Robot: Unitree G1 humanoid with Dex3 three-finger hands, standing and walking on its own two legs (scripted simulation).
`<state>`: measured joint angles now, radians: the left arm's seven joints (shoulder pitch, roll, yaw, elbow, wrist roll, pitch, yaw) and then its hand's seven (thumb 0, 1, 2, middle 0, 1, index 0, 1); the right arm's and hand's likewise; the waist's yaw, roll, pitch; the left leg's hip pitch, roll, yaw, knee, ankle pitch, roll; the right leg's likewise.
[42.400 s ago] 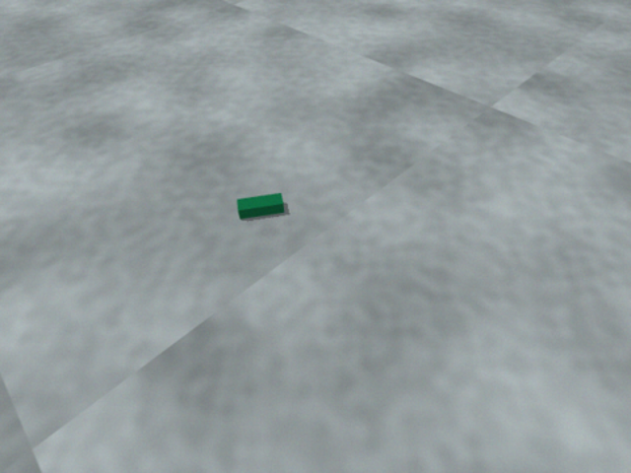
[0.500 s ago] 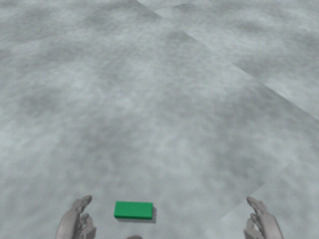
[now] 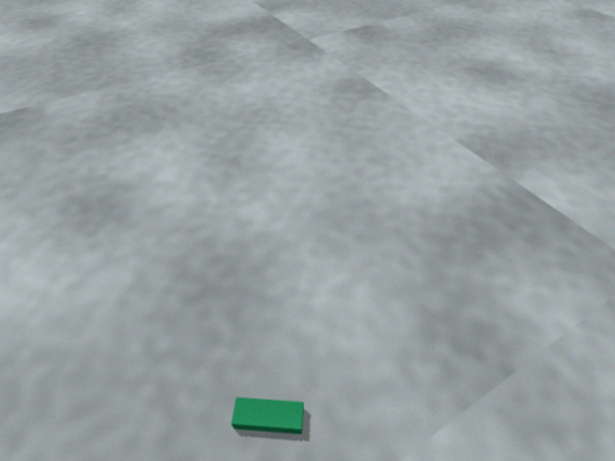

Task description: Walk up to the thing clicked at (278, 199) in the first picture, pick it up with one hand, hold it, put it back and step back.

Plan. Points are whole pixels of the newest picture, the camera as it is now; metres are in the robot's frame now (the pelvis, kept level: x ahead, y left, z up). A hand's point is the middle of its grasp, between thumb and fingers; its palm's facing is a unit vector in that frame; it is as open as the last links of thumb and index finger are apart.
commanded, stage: stand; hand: left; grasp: from above
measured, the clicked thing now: (268, 415) +0.38 +0.15 -0.74
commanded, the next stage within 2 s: step back in 1.96 s
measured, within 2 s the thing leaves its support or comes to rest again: neither
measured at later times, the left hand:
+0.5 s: hand out of the picture +0.04 +0.22 -0.16, palm faces +0.03 -0.95 -0.32, open 7.4 cm
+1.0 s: hand out of the picture +0.07 +0.21 -0.15, palm faces +0.02 -0.95 -0.32, open 7.4 cm
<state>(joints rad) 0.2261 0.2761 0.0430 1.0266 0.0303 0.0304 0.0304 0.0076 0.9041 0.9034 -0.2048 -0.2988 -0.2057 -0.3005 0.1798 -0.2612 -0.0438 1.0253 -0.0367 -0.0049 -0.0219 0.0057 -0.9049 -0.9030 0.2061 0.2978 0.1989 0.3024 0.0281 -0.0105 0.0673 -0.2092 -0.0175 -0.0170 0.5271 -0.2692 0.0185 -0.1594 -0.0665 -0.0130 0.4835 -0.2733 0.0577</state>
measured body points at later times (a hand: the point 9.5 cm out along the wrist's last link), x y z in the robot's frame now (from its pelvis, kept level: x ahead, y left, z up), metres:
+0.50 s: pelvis -0.01 -0.02 +0.01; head -0.01 -0.02 +0.46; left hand +0.04 +0.27 -0.13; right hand +0.06 -0.30 -0.13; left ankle +0.01 +0.11 -0.74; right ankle -0.01 -0.16 -0.74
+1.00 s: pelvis +0.00 -0.03 +0.01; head +0.01 -0.03 +0.46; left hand +0.07 +0.26 -0.13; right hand +0.07 -0.32 -0.13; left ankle +0.01 +0.11 -0.74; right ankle -0.01 -0.16 -0.74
